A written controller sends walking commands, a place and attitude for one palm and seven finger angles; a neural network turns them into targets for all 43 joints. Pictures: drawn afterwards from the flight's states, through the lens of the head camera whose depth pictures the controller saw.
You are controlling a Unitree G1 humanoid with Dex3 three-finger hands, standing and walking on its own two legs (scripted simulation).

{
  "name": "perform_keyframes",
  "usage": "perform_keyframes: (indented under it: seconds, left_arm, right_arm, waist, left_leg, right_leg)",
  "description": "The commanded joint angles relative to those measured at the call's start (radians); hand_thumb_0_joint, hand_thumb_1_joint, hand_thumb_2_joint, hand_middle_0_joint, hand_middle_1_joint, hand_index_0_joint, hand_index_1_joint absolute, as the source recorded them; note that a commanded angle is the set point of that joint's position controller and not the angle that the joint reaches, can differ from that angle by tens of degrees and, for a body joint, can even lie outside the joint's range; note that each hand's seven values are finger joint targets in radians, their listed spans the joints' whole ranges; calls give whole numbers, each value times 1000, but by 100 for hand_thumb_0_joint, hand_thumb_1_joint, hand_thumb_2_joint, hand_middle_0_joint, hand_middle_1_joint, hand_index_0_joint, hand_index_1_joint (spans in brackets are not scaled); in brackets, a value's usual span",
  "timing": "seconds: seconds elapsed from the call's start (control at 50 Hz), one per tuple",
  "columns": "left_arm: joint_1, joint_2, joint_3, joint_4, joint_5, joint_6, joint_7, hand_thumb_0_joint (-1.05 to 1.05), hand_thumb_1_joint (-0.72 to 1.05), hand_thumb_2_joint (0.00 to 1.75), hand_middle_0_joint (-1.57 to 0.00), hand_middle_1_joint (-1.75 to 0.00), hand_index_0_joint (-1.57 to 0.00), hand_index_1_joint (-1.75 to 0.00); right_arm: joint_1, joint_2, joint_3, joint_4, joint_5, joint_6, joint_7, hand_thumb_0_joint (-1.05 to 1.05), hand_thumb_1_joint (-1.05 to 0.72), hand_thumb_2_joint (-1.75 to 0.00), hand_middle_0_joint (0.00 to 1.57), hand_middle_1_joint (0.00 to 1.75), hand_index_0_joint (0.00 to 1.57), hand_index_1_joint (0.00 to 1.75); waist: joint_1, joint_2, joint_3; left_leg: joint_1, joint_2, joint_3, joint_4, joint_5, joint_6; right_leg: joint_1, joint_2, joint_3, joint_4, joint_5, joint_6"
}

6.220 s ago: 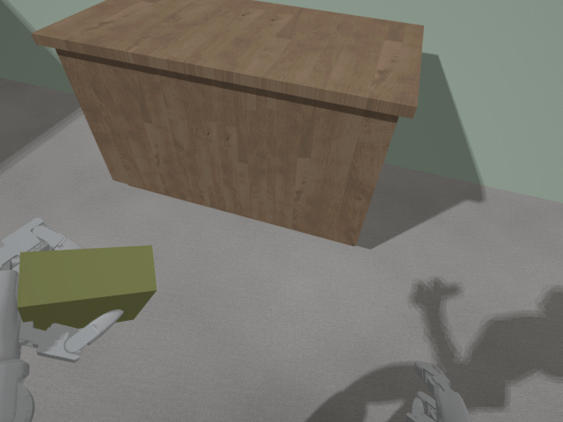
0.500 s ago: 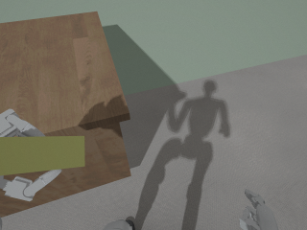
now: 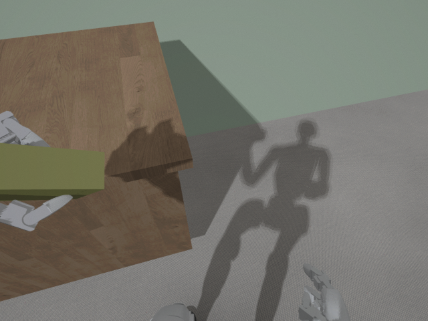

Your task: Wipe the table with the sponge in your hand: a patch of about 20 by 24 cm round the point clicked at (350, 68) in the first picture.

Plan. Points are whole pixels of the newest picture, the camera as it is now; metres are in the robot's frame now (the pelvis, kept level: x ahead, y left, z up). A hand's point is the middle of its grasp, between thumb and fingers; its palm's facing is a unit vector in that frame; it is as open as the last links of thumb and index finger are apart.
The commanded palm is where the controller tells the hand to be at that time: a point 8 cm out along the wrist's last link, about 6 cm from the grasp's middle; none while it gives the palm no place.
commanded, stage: come to a stop and stand still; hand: left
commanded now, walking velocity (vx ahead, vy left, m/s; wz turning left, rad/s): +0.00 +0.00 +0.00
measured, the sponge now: (59, 177) +0.25 +0.25 +0.18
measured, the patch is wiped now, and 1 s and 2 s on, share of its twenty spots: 0.00 0.00 0.00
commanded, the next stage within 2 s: look again from close up in 1.06 s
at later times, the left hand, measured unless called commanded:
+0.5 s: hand (35, 182) +0.23 +0.27 +0.19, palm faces +0.41 -0.84 -0.34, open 9.3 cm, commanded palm +0.17 +0.29 +0.19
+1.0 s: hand (56, 168) +0.27 +0.27 +0.17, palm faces +0.34 -0.86 -0.39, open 9.3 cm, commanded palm +0.21 +0.30 +0.19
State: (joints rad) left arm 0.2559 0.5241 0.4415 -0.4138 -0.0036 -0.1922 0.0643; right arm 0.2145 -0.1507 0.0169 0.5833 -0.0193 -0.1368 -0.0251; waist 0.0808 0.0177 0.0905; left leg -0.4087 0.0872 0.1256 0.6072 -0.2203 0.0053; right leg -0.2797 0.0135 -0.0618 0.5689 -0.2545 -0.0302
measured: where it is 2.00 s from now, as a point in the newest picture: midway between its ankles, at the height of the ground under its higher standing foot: outside the picture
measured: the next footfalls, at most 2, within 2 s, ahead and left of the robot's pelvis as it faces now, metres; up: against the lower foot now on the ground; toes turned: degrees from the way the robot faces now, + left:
none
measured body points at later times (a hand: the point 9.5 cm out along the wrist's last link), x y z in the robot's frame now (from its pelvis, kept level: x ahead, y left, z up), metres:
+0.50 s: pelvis +0.00 +0.02 +0.01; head +0.02 +0.05 +0.46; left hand +0.21 +0.31 +0.20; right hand +0.16 -0.21 -0.05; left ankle +0.08 +0.11 -0.73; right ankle +0.01 -0.10 -0.73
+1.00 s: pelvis +0.05 +0.03 +0.02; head +0.07 +0.05 +0.47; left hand +0.24 +0.31 +0.19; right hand +0.24 -0.19 -0.05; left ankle +0.08 +0.11 -0.73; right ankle +0.01 -0.10 -0.73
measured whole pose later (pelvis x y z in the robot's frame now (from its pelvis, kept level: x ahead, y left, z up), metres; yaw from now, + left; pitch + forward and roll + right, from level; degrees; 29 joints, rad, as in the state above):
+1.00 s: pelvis +0.05 +0.03 +0.02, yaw -1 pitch +1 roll -1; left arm 0.45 0.38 0.34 -0.48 -0.04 -0.18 0.10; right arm 0.16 -0.20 0.04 0.56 0.00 -0.09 -0.04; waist 0.03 -0.02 0.02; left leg -0.29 -0.02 0.01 0.45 -0.19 0.04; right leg -0.14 0.01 -0.01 0.38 -0.25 0.01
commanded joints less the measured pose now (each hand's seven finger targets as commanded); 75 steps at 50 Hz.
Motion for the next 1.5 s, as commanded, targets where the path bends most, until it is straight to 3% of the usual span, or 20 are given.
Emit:
perform_keyframes:
  seconds: [0.0,0.04,0.08,0.14,0.16,0.22,0.28,0.32,0.44,0.52,0.56,0.6,0.66,0.72,0.82,0.96,1.06,1.18,1.32,1.48]
  left_arm:
    - [-87,30,33,-8,-37,-32,-4,0,10,130,-120,-160,-120,-160]
    - [50,-22,-17,-178,-47,-31,0,0,10,130,-120,-160,-120,-160]
    - [105,-23,-36,-309,-44,-48,7,0,10,130,-120,-160,-120,-160]
    - [138,71,49,-375,-31,-68,39,0,10,130,-120,-160,-120,-160]
    - [106,151,120,-423,-30,-74,55,0,10,130,-120,-160,-120,-160]
    - [77,93,99,-368,-40,-84,75,0,10,130,-120,-160,-120,-160]
    - [1,83,90,-305,-40,-100,80,0,10,130,-120,-160,-120,-160]
    - [-13,64,75,-250,-30,-105,72,0,10,130,-120,-160,-120,-160]
    - [59,-46,-65,-219,-27,-84,43,0,10,130,-120,-160,-120,-160]
    - [42,-17,-40,-233,-20,-71,52,0,10,130,-120,-160,-120,-160]
    - [-6,41,8,-278,-19,-74,57,0,10,130,-120,-160,-120,-160]
    - [-6,26,6,-288,-23,-78,61,0,10,130,-120,-160,-120,-160]
    - [-18,57,31,-354,-31,-79,62,0,10,130,-120,-160,-120,-160]
    - [41,22,11,-345,-39,-74,62,0,10,130,-120,-160,-120,-160]
    - [130,0,1,-307,-41,-54,58,0,10,130,-120,-160,-120,-160]
    - [124,27,27,-263,-55,-40,62,0,10,130,-120,-160,-120,-160]
    - [45,34,8,-318,-52,-52,68,0,10,130,-120,-160,-120,-160]
    - [84,6,-12,-257,-48,-55,73,0,10,130,-120,-160,-120,-160]
    - [124,-5,-9,-195,-55,-47,68,0,10,130,-120,-160,-120,-160]
    - [78,10,-14,-265,-50,-52,68,0,10,130,-120,-160,-120,-160]
  right_arm:
    - [-11,-143,-58,-154,27,-78,-12,0,-90,-90,20,30,20,30]
    - [-69,-161,-61,-170,42,-63,18,0,-90,-90,20,30,20,30]
    - [-112,-146,-49,-195,40,-64,23,0,-90,-90,20,30,20,30]
    - [-104,-154,-41,-192,21,-64,5,0,-90,-90,20,30,20,30]
    - [-105,-163,-42,-188,18,-61,-5,0,-90,-90,20,30,20,30]
    - [-99,-159,-33,-171,14,-62,-25,0,-90,-90,20,30,20,30]
    - [-89,-181,-37,-166,18,-62,-39,0,-90,-90,20,30,20,30]
    - [-77,-179,-41,-166,17,-65,-35,0,-90,-90,20,30,20,30]
    - [-65,-176,-36,-153,13,-79,-14,0,-90,-90,20,30,20,30]
    - [-78,-174,-26,-149,10,-72,-15,0,-90,-90,20,30,20,30]
    - [-97,-173,-19,-151,2,-70,-23,0,-90,-90,20,30,20,30]
    - [-88,-163,-15,-152,1,-65,-27,0,-90,-90,20,30,20,30]
    - [-102,-158,-12,-160,-5,-65,-29,0,-90,-90,20,30,20,30]
    - [-90,-160,-16,-157,0,-59,-24,0,-90,-90,20,30,20,30]
    - [-83,-167,-26,-158,10,-31,-13,0,-90,-90,20,30,20,30]
    - [-115,-169,-28,-174,17,8,-31,0,-90,-90,20,30,20,30]
    - [-121,-175,-30,-179,15,7,-44,0,-90,-90,20,30,20,30]
    - [-109,-176,-30,-171,13,2,-45,0,-90,-90,20,30,20,30]
    - [-100,-178,-35,-164,18,12,-43,0,-90,-90,20,30,20,30]
    - [-100,-176,-33,-165,18,2,-48,0,-90,-90,20,30,20,30]
  waist:
    - [-54,-76,-234]
    - [-35,-175,-242]
    - [-39,-106,-202]
    - [-40,-93,-137]
    - [-42,-78,-130]
    - [-50,68,-124]
    - [-51,186,-85]
    - [-46,154,-97]
    - [-54,8,-120]
    - [-52,23,-148]
    - [-51,80,-166]
    - [-50,91,-201]
    - [-48,110,-258]
    - [-47,81,-311]
    - [-55,59,-330]
    - [-56,12,-254]
    - [-61,67,-234]
    - [-58,60,-196]
    - [-59,10,-192]
    - [-59,52,-200]
  left_leg:
    - [198,-58,-11,-79,6,-3]
    - [214,-46,-74,-68,94,23]
    - [220,-41,-81,-99,-4,29]
    - [174,-70,-74,-47,-101,12]
    - [191,-72,-80,-54,-93,5]
    - [195,-53,-137,-176,-60,9]
    - [73,-1,-227,-307,-259,27]
    - [50,-18,-210,-292,-278,30]
    - [175,-51,-180,-255,-165,7]
    - [167,-15,-241,-341,-162,13]
    - [198,-15,-233,-346,-121,11]
    - [202,-6,-255,-347,-61,13]
    - [282,-15,-219,-293,137,5]
    - [331,-20,-196,-219,347,2]
    - [354,-22,-179,-171,522,-15]
    - [281,-36,-166,-182,359,-6]
    - [273,-48,-169,-219,208,0]
    - [224,-51,-189,-259,83,4]
    - [227,-59,-177,-249,99,2]
    - [238,-52,-195,-287,57,5]
  right_leg:
    - [76,-159,177,-139,427,-13]
    - [66,-135,190,-171,188,57]
    - [3,-129,191,-238,-57,47]
    - [-86,-153,256,-342,-332,-5]
    - [-105,-157,254,-342,-345,-31]
    - [-54,-73,177,-265,-222,-18]
    - [49,-11,137,-211,-202,6]
    - [96,-9,138,-224,-194,3]
    - [9,-28,129,-316,-218,8]
    - [66,5,86,-260,-89,18]
    - [65,6,82,-245,-48,20]
    - [115,8,66,-215,17,18]
    - [126,0,56,-195,121,16]
    - [151,-10,53,-195,220,19]
    - [149,-18,41,-181,316,22]
    - [123,-45,68,-229,293,19]
    - [113,-41,76,-254,196,19]
    - [123,-39,74,-278,117,15]
    - [117,-40,74,-303,116,19]
    - [134,-24,60,-282,92,24]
